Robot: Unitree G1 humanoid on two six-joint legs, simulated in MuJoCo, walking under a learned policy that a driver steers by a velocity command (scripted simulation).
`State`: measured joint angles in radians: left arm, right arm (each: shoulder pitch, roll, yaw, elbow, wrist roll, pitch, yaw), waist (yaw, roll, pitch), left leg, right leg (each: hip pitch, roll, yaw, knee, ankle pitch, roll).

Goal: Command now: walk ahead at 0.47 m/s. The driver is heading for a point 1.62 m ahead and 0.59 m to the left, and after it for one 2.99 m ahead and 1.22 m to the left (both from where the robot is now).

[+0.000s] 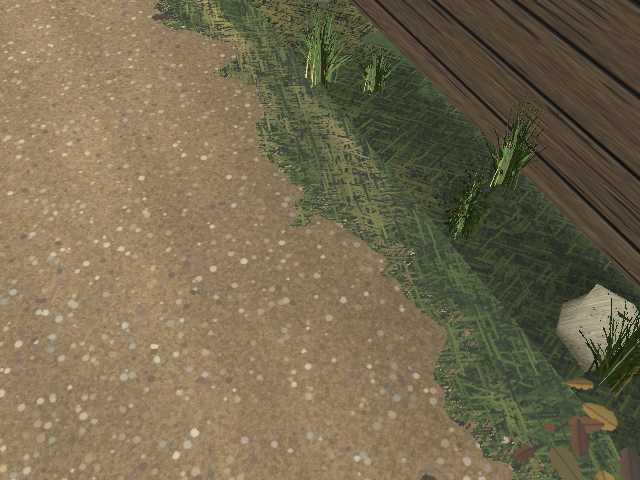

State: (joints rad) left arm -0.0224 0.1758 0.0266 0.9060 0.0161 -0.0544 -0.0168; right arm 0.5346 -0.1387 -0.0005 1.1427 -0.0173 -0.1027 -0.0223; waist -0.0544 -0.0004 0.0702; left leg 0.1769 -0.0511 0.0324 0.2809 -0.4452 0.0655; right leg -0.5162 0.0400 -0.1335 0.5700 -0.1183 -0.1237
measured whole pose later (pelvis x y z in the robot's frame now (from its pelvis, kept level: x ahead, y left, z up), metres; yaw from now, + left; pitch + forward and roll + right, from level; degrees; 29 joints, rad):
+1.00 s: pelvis +0.55 +0.04 +0.02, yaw +11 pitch +2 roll +0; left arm 0.00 0.21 0.04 0.82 0.03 -0.04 -0.02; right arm 0.47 -0.19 -0.06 0.99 -0.01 -0.07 0.00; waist -0.10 -0.04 0.04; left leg -0.02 -0.12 -0.10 0.26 -0.25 0.10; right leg -0.63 -0.07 0.03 0.70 -0.04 0.03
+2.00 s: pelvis +1.00 +0.24 +0.02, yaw +46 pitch +1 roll +0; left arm 0.13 0.27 0.04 0.73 0.05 -0.01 -0.02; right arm 0.39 -0.27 -0.07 0.84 0.00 -0.05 0.01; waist -0.05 -0.04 0.04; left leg -0.08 -0.16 -0.08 0.27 -0.21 0.13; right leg -0.68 -0.13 0.03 0.88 -0.13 0.05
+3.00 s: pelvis +1.36 +0.62 +0.03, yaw +35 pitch +1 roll +1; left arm 0.24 0.30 0.08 0.81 0.03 0.00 -0.05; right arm 0.32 -0.24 -0.04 0.85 -0.02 -0.10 -0.01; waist -0.01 -0.05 0.02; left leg -0.12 -0.02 0.16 0.30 -0.19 0.05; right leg -0.60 -0.06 0.02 1.08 -0.22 -0.04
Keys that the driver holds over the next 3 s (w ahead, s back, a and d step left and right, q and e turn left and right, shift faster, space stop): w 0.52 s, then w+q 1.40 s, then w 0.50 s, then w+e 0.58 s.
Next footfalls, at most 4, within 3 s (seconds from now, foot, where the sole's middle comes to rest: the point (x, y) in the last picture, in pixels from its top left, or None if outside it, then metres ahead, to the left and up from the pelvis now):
0.02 right None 0.18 -0.06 -0.76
0.58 left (272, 452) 0.50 0.09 -0.76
1.12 right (329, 310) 0.82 -0.04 -0.76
1.66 left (202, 266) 0.96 0.26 -0.76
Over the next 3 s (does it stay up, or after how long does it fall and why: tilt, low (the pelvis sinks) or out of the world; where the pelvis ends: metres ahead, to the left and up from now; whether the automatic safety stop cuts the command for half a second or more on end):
stays up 1.36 0.62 0.03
